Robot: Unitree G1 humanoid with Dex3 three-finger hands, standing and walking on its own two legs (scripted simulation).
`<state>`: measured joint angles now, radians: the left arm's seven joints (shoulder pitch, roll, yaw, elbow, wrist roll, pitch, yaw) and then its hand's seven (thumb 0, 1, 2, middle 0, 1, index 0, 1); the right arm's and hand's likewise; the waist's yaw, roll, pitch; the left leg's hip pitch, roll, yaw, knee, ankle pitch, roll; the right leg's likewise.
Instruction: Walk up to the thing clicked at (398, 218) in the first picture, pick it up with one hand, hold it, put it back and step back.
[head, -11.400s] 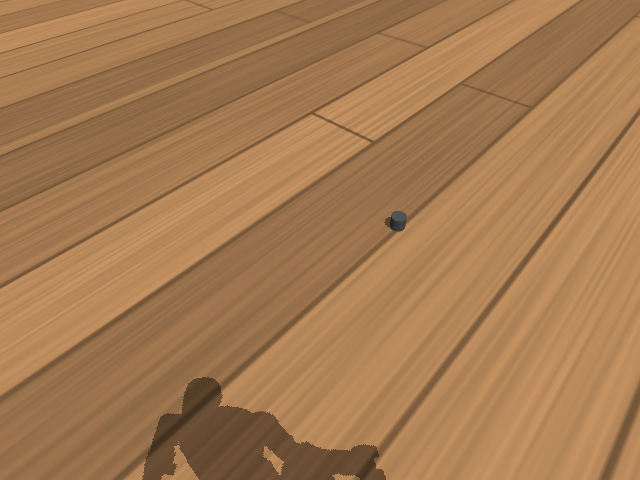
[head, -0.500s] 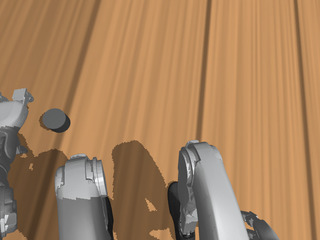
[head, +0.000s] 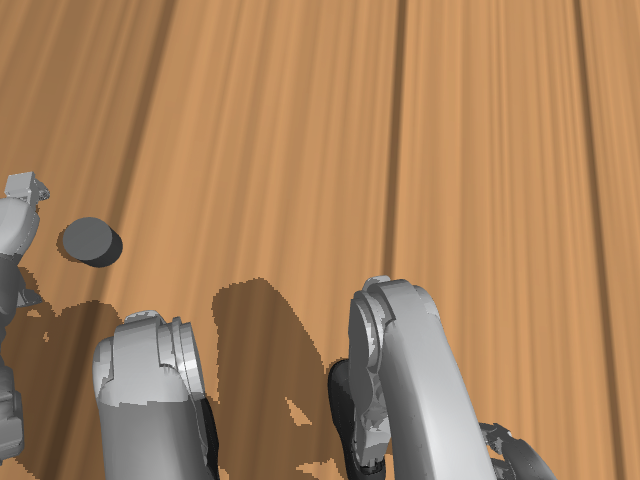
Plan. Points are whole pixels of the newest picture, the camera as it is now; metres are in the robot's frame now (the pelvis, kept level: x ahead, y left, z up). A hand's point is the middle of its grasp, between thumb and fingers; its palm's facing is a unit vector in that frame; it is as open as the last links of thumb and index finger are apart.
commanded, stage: rise first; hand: left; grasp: from above
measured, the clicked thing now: (94, 243) +0.45 +0.29 -0.29
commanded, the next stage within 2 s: approach in 1.32 s
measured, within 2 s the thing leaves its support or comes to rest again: neither
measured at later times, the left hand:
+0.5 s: hand (19, 250) +0.42 +0.33 -0.17, palm faces -0.43 -0.09 -0.90, open 14.1 cm
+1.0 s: hand (16, 251) +0.41 +0.33 -0.16, palm faces -0.43 -0.08 -0.90, open 13.7 cm
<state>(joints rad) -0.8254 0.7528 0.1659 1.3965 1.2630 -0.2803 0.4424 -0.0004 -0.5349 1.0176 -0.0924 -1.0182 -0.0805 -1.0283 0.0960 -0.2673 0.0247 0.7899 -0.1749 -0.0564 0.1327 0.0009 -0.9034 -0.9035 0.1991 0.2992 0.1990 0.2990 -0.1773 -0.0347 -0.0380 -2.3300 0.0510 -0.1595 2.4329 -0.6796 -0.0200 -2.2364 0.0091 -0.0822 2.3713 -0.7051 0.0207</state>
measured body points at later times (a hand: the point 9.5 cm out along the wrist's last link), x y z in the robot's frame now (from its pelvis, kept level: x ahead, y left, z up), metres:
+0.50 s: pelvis +0.00 +0.00 +0.00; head +0.23 +0.08 +0.38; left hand +0.43 +0.34 -0.12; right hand +0.07 -0.27 -0.11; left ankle +0.08 +0.14 -0.29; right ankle +0.09 -0.12 -0.29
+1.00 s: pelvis -0.01 +0.00 +0.00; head +0.22 +0.08 +0.39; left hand +0.43 +0.33 -0.11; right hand +0.07 -0.27 -0.11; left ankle +0.08 +0.14 -0.29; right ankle +0.09 -0.12 -0.29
